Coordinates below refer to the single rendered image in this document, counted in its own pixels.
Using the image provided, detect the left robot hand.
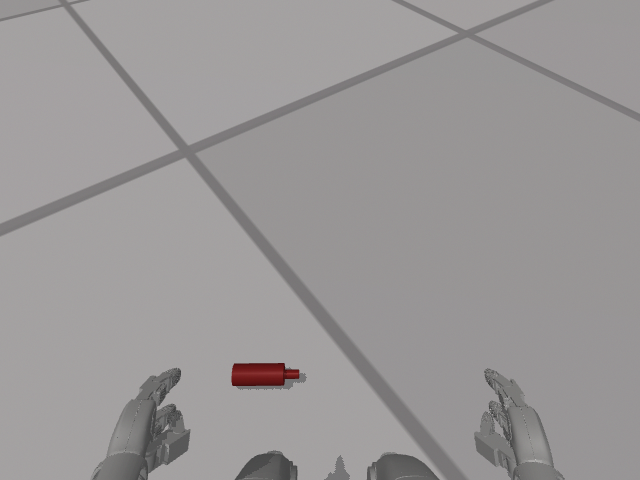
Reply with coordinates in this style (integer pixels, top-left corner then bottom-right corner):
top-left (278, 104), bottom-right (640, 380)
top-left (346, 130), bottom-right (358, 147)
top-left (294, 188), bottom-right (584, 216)
top-left (106, 368), bottom-right (190, 474)

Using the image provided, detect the right robot arm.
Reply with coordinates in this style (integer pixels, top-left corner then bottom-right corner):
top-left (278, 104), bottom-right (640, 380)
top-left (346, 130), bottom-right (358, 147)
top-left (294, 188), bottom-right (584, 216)
top-left (513, 462), bottom-right (565, 480)

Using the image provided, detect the bottle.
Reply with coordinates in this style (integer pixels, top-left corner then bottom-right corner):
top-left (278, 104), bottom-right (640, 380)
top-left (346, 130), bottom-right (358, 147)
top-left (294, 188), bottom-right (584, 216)
top-left (232, 363), bottom-right (299, 386)

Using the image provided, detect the left robot arm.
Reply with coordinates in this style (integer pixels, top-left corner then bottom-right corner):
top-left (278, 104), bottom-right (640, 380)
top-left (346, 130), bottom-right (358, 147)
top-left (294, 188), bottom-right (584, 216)
top-left (90, 453), bottom-right (148, 480)

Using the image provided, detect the right robot hand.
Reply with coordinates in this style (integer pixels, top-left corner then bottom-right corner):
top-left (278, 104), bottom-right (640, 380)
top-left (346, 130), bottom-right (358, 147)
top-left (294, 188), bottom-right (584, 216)
top-left (474, 369), bottom-right (554, 475)

